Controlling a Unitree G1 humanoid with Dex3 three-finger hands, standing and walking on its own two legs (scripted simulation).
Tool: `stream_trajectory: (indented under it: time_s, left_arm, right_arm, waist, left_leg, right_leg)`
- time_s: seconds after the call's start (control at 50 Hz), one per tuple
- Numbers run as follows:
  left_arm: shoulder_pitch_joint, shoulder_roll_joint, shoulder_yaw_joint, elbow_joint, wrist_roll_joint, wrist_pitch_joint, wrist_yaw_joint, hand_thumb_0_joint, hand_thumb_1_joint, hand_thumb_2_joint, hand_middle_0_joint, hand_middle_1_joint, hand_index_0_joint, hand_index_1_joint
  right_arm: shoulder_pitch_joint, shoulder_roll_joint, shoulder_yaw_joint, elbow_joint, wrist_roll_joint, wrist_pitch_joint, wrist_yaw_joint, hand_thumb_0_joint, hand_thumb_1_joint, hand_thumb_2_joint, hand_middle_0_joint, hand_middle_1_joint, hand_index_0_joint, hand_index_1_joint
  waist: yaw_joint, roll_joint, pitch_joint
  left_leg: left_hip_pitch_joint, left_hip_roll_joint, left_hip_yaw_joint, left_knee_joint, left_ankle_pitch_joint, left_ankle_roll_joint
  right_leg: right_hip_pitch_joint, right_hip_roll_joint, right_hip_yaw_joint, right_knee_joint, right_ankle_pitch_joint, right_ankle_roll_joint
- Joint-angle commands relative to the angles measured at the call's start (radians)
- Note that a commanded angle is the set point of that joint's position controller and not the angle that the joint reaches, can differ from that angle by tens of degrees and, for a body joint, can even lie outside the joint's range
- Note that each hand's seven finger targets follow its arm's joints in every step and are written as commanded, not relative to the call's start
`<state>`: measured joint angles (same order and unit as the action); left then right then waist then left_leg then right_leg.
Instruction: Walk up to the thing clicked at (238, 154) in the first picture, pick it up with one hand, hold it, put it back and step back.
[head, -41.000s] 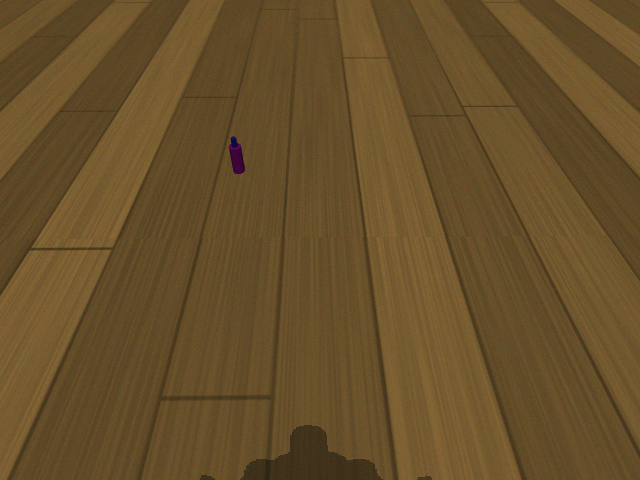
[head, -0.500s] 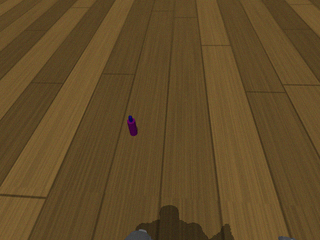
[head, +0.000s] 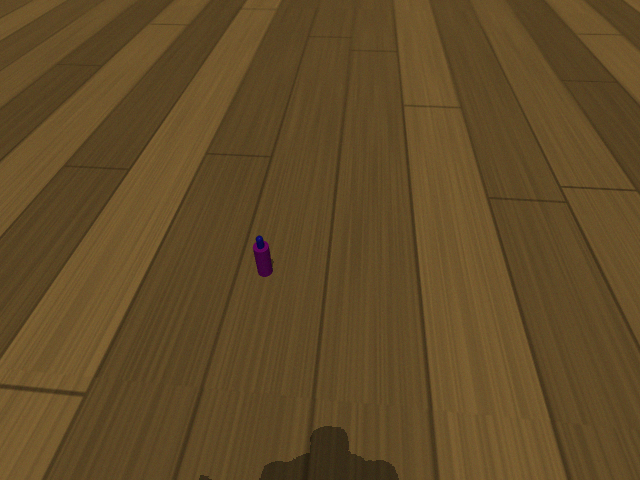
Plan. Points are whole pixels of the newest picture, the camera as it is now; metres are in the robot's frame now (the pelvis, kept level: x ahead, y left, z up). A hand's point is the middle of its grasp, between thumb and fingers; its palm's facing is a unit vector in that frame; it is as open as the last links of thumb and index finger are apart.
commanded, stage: step back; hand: left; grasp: from the side
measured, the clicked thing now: (262, 254) +1.02 +0.22 -0.66
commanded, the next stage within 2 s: stand in 0.52 s
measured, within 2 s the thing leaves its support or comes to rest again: neither
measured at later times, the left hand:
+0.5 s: hand out of the picture +0.12 +0.29 -0.15, palm faces +0.04 -0.93 -0.36, open 7.4 cm
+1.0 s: hand out of the picture +0.12 +0.28 -0.13, palm faces -0.02 -0.94 -0.33, open 7.4 cm
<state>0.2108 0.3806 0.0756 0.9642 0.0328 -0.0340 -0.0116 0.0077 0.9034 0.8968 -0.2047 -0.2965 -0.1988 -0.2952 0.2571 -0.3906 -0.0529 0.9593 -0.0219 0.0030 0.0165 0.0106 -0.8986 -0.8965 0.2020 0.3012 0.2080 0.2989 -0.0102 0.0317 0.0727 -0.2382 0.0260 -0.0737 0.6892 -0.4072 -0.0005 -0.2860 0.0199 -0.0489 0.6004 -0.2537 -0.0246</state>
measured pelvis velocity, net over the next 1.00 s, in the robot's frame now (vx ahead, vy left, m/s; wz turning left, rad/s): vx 0.05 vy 0.03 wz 0.01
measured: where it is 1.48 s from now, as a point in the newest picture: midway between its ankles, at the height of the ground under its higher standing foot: outside the picture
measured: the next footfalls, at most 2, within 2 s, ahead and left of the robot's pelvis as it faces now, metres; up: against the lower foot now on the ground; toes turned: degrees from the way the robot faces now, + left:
left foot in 0.26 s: +0.10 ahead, +0.15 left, +0.00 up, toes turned +1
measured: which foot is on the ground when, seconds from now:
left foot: up 0.00-0.24, down 0.26-1.00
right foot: down 0.00-1.00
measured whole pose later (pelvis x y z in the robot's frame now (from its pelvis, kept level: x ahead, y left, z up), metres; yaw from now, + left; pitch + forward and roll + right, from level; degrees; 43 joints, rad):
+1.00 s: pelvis +0.05 +0.03 +0.02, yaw +0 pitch -2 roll +0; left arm 0.09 0.35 -0.01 1.14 0.01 -0.03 -0.01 0.01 0.90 0.90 -0.20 -0.30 -0.20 -0.30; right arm 0.07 -0.34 -0.01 1.14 -0.01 -0.02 0.02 0.01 -0.90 -0.90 0.20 0.30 0.21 0.30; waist 0.00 -0.01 0.06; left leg -0.14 0.02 0.01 0.33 -0.15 -0.01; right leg -0.10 -0.03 -0.01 0.33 -0.19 0.02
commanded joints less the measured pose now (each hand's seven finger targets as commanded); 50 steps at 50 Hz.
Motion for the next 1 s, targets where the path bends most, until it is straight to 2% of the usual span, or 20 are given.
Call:
stream_trajectory:
  time_s: [0.0,0.02,0.08,0.14,0.2,0.22,0.24,0.26,0.28,0.3,0.32,0.36,0.38,0.42,0.48,0.5,0.54,0.76,0.88,0.98]
  left_arm:
    - [-0.033,0.332,0.08,-0.083,0.011,-0.03,0.024,0.0,0.9,0.9,-0.2,-0.3,-0.2,-0.3]
    - [-0.064,0.3,0.075,-0.092,0.006,-0.033,0.023,0.0,0.9,0.9,-0.2,-0.3,-0.2,-0.3]
    - [-0.06,0.245,0.052,-0.072,-0.004,-0.044,0.025,0.0,0.9,0.9,-0.2,-0.3,-0.2,-0.3]
    - [-0.056,0.248,0.05,-0.065,-0.004,-0.042,0.025,0.0,0.9,0.9,-0.2,-0.3,-0.2,-0.3]
    - [-0.104,0.237,0.039,-0.072,-0.017,-0.024,0.026,0.0,0.9,0.9,-0.2,-0.3,-0.2,-0.3]
    - [-0.102,0.229,0.033,-0.075,-0.023,-0.016,0.026,0.0,0.9,0.9,-0.2,-0.3,-0.2,-0.3]
    - [-0.097,0.207,0.023,-0.079,-0.026,-0.009,0.028,0.0,0.9,0.9,-0.2,-0.3,-0.2,-0.3]
    - [-0.087,0.183,0.016,-0.086,-0.031,-0.005,0.028,0.0,0.9,0.9,-0.2,-0.3,-0.2,-0.3]
    - [-0.076,0.164,0.011,-0.073,-0.041,0.005,0.028,0.0,0.9,0.9,-0.2,-0.3,-0.2,-0.3]
    - [-0.073,0.182,0.014,-0.054,-0.044,0.016,0.03,0.0,0.9,0.9,-0.2,-0.3,-0.2,-0.3]
    - [-0.056,0.181,0.012,-0.031,-0.038,0.016,0.032,0.0,0.9,0.9,-0.2,-0.3,-0.2,-0.3]
    - [-0.061,0.187,0.012,-0.013,-0.028,0.006,0.027,0.0,0.9,0.9,-0.2,-0.3,-0.2,-0.3]
    - [-0.059,0.207,0.013,-0.005,-0.025,0.0,0.026,0.0,0.9,0.9,-0.2,-0.3,-0.2,-0.3]
    - [-0.099,0.228,0.014,0.003,-0.027,-0.004,0.024,0.0,0.9,0.9,-0.2,-0.3,-0.2,-0.3]
    - [-0.117,0.209,0.005,0.015,-0.028,-0.006,0.025,0.0,0.9,0.9,-0.2,-0.3,-0.2,-0.3]
    - [-0.1,0.157,-0.025,0.045,-0.036,-0.007,0.018,0.0,0.9,0.9,-0.2,-0.3,-0.2,-0.3]
    - [-0.13,0.18,-0.024,0.055,-0.035,-0.009,0.017,0.0,0.9,0.9,-0.2,-0.3,-0.2,-0.3]
    - [-0.159,0.181,-0.039,0.109,-0.028,-0.01,0.016,0.0,0.9,0.9,-0.2,-0.3,-0.2,-0.3]
    - [-0.164,0.182,-0.041,0.116,-0.025,-0.011,0.016,0.0,0.9,0.9,-0.2,-0.3,-0.2,-0.3]
    - [-0.164,0.185,-0.04,0.115,-0.024,-0.012,0.016,0.0,0.9,0.9,-0.2,-0.3,-0.2,-0.3]
  right_arm:
    - [-0.024,-0.19,-0.049,-0.075,-0.003,-0.016,-0.033,0.0,-0.9,-0.9,0.2,0.3,0.2,0.3]
    - [-0.01,-0.203,-0.05,-0.06,-0.001,-0.019,-0.031,0.0,-0.9,-0.9,0.2,0.3,0.2,0.3]
    - [0.003,-0.163,-0.037,-0.027,0.003,-0.023,-0.023,0.0,-0.9,-0.9,0.2,0.3,0.2,0.3]
    - [-0.012,-0.149,-0.029,-0.025,0.001,-0.022,-0.021,0.0,-0.9,-0.9,0.2,0.3,0.2,0.3]
    - [0.002,-0.134,-0.031,-0.002,0.0,-0.033,-0.028,0.0,-0.9,-0.9,0.2,0.3,0.2,0.3]
    - [0.015,-0.133,-0.032,0.009,0.0,-0.037,-0.032,0.0,-0.9,-0.9,0.2,0.3,0.2,0.3]
    - [0.001,-0.151,-0.041,0.012,-0.004,-0.039,-0.036,0.0,-0.9,-0.9,0.2,0.3,0.2,0.3]
    - [-0.01,-0.197,-0.05,0.007,-0.009,-0.041,-0.04,0.0,-0.9,-0.9,0.2,0.3,0.2,0.3]
    - [-0.08,-0.226,-0.048,-0.012,-0.005,-0.043,-0.042,0.0,-0.9,-0.9,0.2,0.3,0.2,0.3]
    - [-0.136,-0.262,-0.049,-0.022,0.002,-0.039,-0.039,0.0,-0.9,-0.9,0.2,0.3,0.2,0.3]
    - [-0.18,-0.244,-0.042,-0.019,0.003,-0.034,-0.036,0.0,-0.9,-0.9,0.2,0.3,0.2,0.3]
    - [-0.203,-0.203,-0.025,-0.01,0.002,-0.028,-0.034,0.0,-0.9,-0.9,0.2,0.3,0.2,0.3]
    - [-0.209,-0.186,-0.019,-0.01,0.004,-0.027,-0.034,0.0,-0.9,-0.9,0.2,0.3,0.2,0.3]
    - [-0.192,-0.171,-0.014,0.015,0.006,-0.026,-0.032,0.0,-0.9,-0.9,0.2,0.3,0.2,0.3]
    - [-0.218,-0.181,-0.013,0.038,0.006,-0.033,-0.028,0.0,-0.9,-0.9,0.2,0.3,0.2,0.3]
    - [-0.198,-0.174,-0.003,0.045,0.013,-0.042,-0.022,0.0,-0.9,-0.9,0.2,0.3,0.2,0.3]
    - [-0.191,-0.172,-0.002,0.06,0.014,-0.047,-0.021,0.0,-0.9,-0.9,0.2,0.3,0.2,0.3]
    - [-0.253,-0.164,0.003,0.098,0.017,-0.045,-0.017,0.0,-0.9,-0.9,0.2,0.3,0.2,0.3]
    - [-0.256,-0.16,0.003,0.112,0.014,-0.041,-0.014,0.0,-0.9,-0.9,0.2,0.3,0.2,0.3]
    - [-0.245,-0.164,0.005,0.12,0.013,-0.043,-0.014,0.0,-0.9,-0.9,0.2,0.3,0.2,0.3]
  waist:
    - [0.048,-0.121,-0.007]
    - [0.031,-0.096,0.031]
    - [0.027,-0.111,-0.009]
    - [0.036,-0.17,-0.043]
    - [0.006,-0.199,-0.094]
    - [-0.005,-0.175,-0.104]
    - [-0.002,-0.133,-0.119]
    - [0.008,-0.035,-0.155]
    - [0.034,0.034,-0.15]
    - [0.041,0.064,-0.136]
    - [0.057,0.069,-0.111]
    - [0.059,0.065,-0.098]
    - [0.049,0.044,-0.093]
    - [0.023,0.015,-0.091]
    - [0.027,0.032,-0.149]
    - [0.022,0.027,-0.179]
    - [0.007,0.01,-0.176]
    - [0.015,-0.023,-0.114]
    - [0.015,-0.024,-0.091]
    - [0.012,-0.01,-0.119]
  left_leg:
    - [-0.261,-0.016,-0.062,0.279,-0.186,0.012]
    - [-0.247,0.002,-0.077,0.283,-0.149,0.013]
    - [-0.199,-0.013,-0.07,0.204,-0.056,0.013]
    - [-0.141,-0.011,0.008,0.065,-0.035,0.003]
    - [-0.016,-0.026,0.098,-0.144,0.101,0.002]
    - [0.042,-0.036,0.098,-0.241,0.24,0.006]
    - [0.082,-0.008,0.048,-0.239,0.377,0.022]
    - [0.112,0.091,-0.063,-0.225,0.543,0.06]
    - [0.06,0.187,-0.176,-0.263,0.498,0.116]
    - [-0.049,0.237,-0.199,-0.277,0.385,0.187]
    - [-0.101,0.232,-0.189,-0.272,0.344,0.177]
    - [-0.114,0.154,-0.1,-0.252,0.286,0.095]
    - [-0.101,0.114,-0.074,-0.224,0.274,0.064]
    - [-0.056,0.085,-0.049,-0.218,0.246,0.039]
    - [0.019,0.111,-0.053,-0.237,0.404,0.055]
    - [0.077,0.113,-0.062,-0.262,0.432,0.047]
    - [0.109,0.117,-0.051,-0.279,0.495,0.04]
    - [0.14,0.108,-0.022,-0.376,0.439,0.019]
    - [0.121,0.1,-0.015,-0.414,0.334,0.009]
    - [0.139,0.104,-0.006,-0.413,0.356,0.01]
  right_leg:
    - [0.05,-0.457,0.635,-0.371,-0.374,-0.245]
    - [0.018,-0.423,0.563,-0.359,-0.308,-0.24]
    - [0.056,-0.289,0.317,-0.283,-0.003,-0.145]
    - [0.082,-0.273,0.232,-0.221,0.234,-0.136]
    - [0.089,-0.25,0.144,-0.093,0.477,-0.117]
    - [0.07,-0.231,0.126,-0.036,0.486,-0.088]
    - [0.052,-0.194,0.102,0.012,0.453,-0.051]
    - [0.019,-0.142,0.07,0.073,0.351,-0.016]
    - [0.004,-0.069,0.04,0.09,0.127,0.012]
    - [0.078,-0.046,0.032,0.076,-0.095,0.007]
    - [0.127,-0.052,0.043,0.024,-0.128,0.001]
    - [0.153,-0.093,0.078,-0.07,-0.015,-0.013]
    - [0.129,-0.12,0.121,-0.104,0.056,-0.023]
    - [0.096,-0.152,0.157,-0.133,0.095,-0.035]
    - [0.134,-0.129,0.107,-0.122,0.205,-0.018]
    - [0.155,-0.137,0.115,-0.158,0.211,-0.009]
    - [0.163,-0.136,0.115,-0.175,0.241,-0.001]
    - [0.187,-0.153,0.112,-0.296,0.217,0.015]
    - [0.175,-0.154,0.117,-0.334,0.131,0.016]
    - [0.189,-0.162,0.121,-0.332,0.174,0.016]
